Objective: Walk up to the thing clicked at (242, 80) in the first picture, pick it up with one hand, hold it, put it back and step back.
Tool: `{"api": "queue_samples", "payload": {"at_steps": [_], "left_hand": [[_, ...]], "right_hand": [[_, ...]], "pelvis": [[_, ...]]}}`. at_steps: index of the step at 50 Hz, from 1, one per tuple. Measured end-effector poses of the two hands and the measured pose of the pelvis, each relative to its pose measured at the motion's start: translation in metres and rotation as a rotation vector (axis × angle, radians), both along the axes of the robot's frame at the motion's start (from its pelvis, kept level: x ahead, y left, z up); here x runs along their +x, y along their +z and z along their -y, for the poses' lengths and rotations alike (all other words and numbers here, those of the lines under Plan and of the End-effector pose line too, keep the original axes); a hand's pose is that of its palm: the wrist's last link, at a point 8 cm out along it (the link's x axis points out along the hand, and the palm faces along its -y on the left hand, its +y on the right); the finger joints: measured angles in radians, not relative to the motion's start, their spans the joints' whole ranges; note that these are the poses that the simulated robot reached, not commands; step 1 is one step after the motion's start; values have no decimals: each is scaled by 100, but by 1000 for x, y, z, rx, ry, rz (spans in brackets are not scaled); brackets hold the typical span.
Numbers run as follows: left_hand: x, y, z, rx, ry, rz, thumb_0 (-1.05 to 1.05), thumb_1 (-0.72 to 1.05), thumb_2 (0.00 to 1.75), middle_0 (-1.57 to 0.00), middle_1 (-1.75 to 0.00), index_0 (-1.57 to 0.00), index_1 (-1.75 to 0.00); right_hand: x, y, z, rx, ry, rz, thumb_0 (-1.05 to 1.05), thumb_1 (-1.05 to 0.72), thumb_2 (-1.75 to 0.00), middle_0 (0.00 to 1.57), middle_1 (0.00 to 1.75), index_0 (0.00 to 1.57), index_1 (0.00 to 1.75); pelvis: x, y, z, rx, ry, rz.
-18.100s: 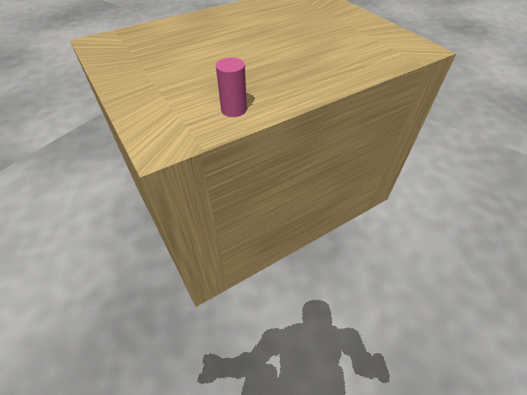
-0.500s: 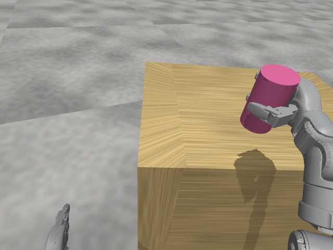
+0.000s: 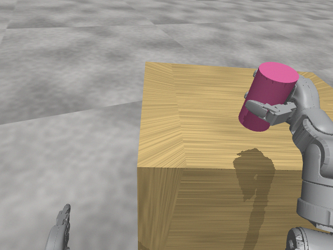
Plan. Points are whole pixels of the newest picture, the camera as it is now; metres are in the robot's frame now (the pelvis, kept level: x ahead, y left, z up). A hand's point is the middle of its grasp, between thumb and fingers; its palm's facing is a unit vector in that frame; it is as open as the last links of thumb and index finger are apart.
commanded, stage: hold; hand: right
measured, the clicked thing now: (264, 98) +0.33 -0.17 +0.27
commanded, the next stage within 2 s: crouch in 0.02 s
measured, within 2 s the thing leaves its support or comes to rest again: neither
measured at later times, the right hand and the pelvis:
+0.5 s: hand (253, 107) +0.37 -0.18 +0.22, palm faces +0.11 +0.99 +0.00, open 9.8 cm; pelvis -0.01 +0.00 +0.00, yaw +0 degrees
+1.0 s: hand (242, 109) +0.43 -0.19 +0.17, palm faces +0.10 +0.99 +0.00, open 9.8 cm; pelvis +0.00 +0.00 +0.00, yaw +2 degrees
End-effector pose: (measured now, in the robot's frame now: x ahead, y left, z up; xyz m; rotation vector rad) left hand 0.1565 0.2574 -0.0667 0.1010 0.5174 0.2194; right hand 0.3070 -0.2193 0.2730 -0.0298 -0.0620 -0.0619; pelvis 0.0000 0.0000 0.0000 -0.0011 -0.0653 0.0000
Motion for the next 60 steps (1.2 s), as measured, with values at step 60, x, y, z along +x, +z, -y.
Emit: {"api": "queue_samples", "payload": {"at_steps": [60], "left_hand": [[-30,-6,0,77,65,-131,-1,-53,5,-5,-5,-5,-4]], "right_hand": [[116,-119,20,41,-10,-101,0,44,-116,72,109,76,111]], "pelvis": [[3,-4,4,-4,41,-141]]}}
